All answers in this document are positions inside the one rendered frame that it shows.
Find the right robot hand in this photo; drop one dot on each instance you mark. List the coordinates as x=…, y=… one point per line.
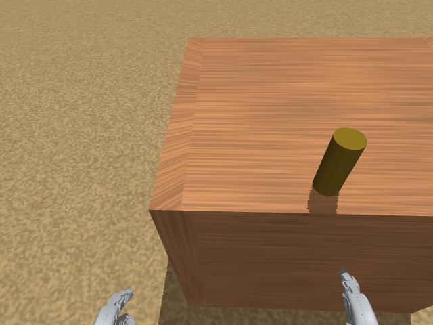
x=357, y=307

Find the left robot hand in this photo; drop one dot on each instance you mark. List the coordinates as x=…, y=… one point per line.
x=108, y=314

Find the can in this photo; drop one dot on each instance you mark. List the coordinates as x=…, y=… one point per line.
x=342, y=153

